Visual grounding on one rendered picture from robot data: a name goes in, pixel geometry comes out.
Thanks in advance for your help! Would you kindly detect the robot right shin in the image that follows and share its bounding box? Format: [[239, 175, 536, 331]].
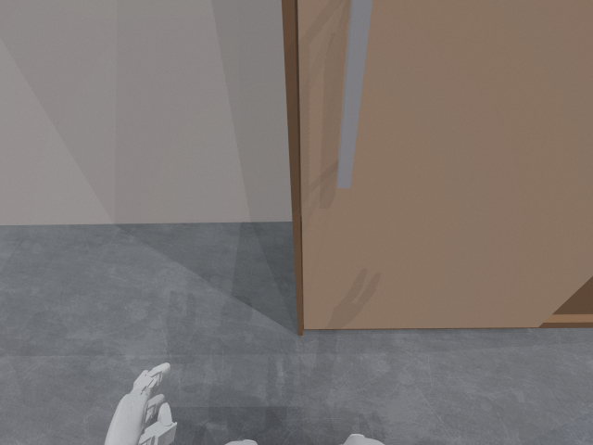
[[346, 434, 365, 442]]

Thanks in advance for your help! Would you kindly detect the handle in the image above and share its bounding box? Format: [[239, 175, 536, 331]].
[[337, 0, 372, 188]]

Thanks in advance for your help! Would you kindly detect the robot left hand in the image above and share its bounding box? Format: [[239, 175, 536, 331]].
[[105, 362, 177, 445]]

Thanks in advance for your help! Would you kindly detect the wardrobe door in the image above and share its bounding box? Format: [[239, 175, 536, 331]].
[[553, 276, 593, 314], [297, 0, 593, 329]]

